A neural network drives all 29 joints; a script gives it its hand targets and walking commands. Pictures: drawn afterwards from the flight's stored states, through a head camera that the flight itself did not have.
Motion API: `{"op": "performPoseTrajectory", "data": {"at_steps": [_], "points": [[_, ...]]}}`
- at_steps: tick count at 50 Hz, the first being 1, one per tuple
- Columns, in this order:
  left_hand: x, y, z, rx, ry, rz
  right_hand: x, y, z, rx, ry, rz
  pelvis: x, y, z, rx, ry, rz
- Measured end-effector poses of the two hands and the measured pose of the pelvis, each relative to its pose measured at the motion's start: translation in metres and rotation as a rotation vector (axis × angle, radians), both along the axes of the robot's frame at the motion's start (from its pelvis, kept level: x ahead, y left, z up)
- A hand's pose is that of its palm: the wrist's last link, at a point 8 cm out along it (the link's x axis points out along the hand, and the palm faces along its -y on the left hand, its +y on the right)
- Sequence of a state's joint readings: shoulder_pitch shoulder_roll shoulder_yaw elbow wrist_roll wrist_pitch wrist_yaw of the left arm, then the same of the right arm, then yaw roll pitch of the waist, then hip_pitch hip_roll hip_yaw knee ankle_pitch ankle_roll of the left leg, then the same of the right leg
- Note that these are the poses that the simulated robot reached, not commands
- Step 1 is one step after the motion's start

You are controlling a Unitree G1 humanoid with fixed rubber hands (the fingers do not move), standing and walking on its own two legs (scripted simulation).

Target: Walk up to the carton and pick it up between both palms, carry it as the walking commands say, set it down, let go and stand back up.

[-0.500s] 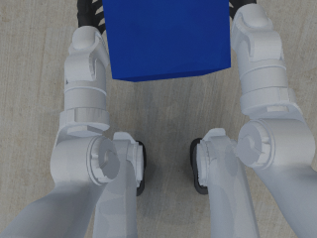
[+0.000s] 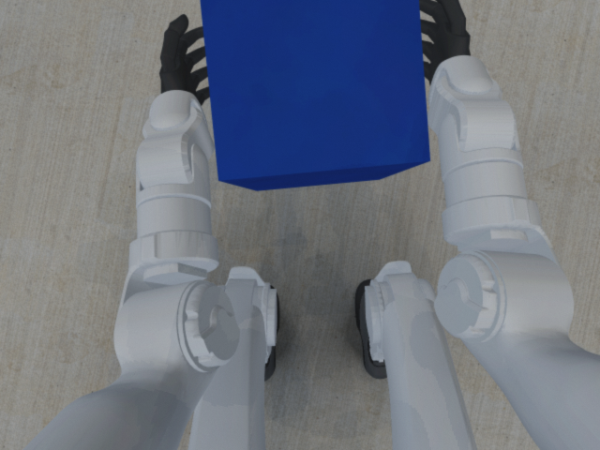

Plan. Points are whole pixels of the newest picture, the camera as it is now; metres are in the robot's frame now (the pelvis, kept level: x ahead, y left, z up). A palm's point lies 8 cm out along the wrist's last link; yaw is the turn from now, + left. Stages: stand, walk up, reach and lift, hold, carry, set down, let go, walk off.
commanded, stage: reach and lift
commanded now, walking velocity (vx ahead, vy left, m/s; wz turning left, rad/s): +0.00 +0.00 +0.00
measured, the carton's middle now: (312, 97) +0.53 +0.00 -0.15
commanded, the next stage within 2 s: none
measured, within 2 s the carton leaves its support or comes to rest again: neither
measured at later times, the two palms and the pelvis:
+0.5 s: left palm (148, 86) +0.50 +0.14 +0.00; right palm (476, 48) +0.51 -0.15 +0.00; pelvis +0.01 +0.00 +0.06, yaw +0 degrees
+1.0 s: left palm (96, 77) +0.47 +0.15 +0.07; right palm (524, 28) +0.49 -0.14 +0.07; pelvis +0.02 +0.00 +0.11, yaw -1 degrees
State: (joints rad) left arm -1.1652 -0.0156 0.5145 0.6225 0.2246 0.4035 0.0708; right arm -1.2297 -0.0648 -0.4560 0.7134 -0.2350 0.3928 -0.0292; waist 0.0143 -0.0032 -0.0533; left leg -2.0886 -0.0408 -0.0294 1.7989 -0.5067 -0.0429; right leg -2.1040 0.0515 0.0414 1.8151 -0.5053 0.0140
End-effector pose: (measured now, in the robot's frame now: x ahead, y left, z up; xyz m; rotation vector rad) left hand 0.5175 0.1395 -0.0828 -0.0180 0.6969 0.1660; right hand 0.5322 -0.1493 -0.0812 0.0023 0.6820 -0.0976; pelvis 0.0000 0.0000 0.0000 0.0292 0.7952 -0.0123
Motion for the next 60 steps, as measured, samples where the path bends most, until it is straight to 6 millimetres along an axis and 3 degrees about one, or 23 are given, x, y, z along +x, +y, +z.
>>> {"op": "performPoseTrajectory", "data": {"at_steps": [60], "points": [[-0.053, 0.007, 0.181, -0.012, 0.003, 0.005, -0.055, 0.007, 0.179, 0.009, 0.007, -0.008, 0.030, 0.001, 0.140, -0.016, -0.169, -0.001]]}}
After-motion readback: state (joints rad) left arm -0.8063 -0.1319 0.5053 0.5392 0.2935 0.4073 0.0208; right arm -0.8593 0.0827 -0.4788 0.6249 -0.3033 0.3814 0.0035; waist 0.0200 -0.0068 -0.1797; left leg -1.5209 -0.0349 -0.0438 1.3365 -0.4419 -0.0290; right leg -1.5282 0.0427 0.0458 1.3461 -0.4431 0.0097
